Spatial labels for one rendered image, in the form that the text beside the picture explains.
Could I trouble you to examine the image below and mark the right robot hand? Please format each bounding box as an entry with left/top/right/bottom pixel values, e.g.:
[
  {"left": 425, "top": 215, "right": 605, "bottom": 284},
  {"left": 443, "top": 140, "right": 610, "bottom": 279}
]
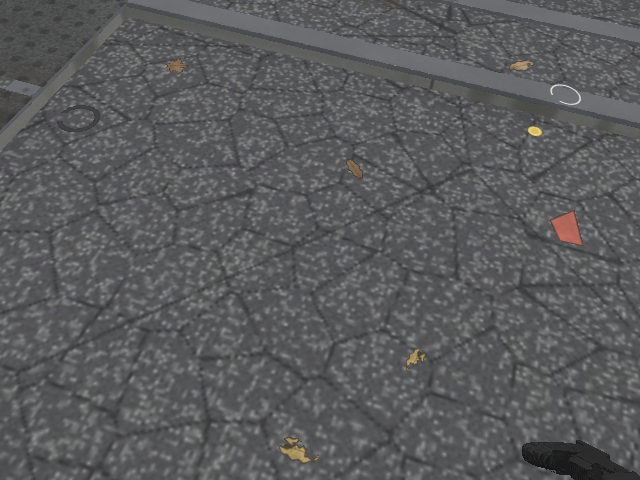
[{"left": 522, "top": 440, "right": 640, "bottom": 480}]

